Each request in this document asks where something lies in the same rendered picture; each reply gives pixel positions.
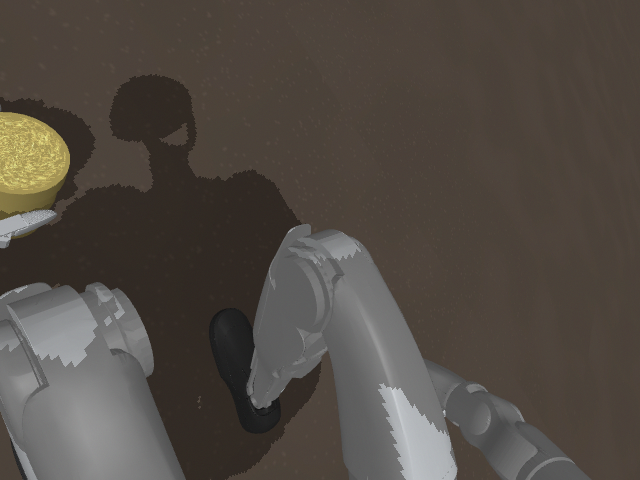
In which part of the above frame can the cup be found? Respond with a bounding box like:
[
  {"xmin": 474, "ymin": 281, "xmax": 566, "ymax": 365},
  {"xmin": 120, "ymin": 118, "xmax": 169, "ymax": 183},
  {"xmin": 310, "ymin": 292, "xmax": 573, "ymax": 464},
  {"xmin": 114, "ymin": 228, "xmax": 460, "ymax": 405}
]
[{"xmin": 0, "ymin": 112, "xmax": 70, "ymax": 239}]

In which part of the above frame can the right robot arm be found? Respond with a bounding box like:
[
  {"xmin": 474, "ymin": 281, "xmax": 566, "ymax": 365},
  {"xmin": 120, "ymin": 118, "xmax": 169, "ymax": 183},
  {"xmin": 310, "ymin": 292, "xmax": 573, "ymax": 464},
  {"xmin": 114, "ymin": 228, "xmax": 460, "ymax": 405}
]
[{"xmin": 445, "ymin": 381, "xmax": 591, "ymax": 480}]

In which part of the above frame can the left robot hand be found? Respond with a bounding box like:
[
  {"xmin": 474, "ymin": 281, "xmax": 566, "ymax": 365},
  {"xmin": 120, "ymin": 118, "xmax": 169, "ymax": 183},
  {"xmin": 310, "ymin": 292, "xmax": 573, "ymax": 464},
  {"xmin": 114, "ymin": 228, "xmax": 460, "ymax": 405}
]
[{"xmin": 0, "ymin": 105, "xmax": 57, "ymax": 248}]

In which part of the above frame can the right robot hand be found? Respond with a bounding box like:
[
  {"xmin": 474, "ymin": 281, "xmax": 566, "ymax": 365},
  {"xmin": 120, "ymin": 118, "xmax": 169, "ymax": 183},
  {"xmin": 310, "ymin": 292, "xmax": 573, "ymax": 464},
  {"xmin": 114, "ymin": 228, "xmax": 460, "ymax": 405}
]
[{"xmin": 423, "ymin": 358, "xmax": 467, "ymax": 418}]

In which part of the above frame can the left robot foot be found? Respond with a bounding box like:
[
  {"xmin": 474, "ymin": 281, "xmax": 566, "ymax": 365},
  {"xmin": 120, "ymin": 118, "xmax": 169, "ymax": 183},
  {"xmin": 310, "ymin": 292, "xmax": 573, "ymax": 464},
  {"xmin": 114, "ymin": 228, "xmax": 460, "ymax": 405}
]
[{"xmin": 10, "ymin": 438, "xmax": 28, "ymax": 480}]

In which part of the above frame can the right robot foot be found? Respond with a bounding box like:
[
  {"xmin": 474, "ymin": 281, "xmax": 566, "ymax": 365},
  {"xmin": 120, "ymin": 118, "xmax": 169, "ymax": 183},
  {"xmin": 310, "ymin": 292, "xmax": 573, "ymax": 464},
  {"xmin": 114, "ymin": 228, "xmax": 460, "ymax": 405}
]
[{"xmin": 209, "ymin": 308, "xmax": 281, "ymax": 434}]

